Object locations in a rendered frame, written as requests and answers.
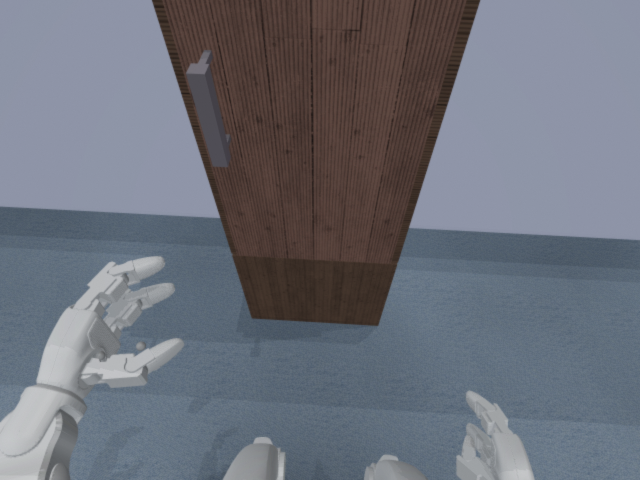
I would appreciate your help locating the right robot thigh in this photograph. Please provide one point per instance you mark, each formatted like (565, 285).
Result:
(393, 470)

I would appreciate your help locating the robot right hand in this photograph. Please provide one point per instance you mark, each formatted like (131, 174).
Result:
(503, 456)

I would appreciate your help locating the handle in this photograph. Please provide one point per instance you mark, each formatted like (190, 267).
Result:
(204, 95)

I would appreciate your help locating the left robot forearm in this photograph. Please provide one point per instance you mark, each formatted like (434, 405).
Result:
(37, 438)

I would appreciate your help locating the robot left shin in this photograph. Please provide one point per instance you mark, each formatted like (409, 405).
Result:
(263, 440)

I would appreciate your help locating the robot left hand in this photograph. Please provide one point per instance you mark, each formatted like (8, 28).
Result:
(69, 358)

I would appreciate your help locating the cupboard door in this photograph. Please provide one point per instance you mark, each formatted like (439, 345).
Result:
(328, 104)

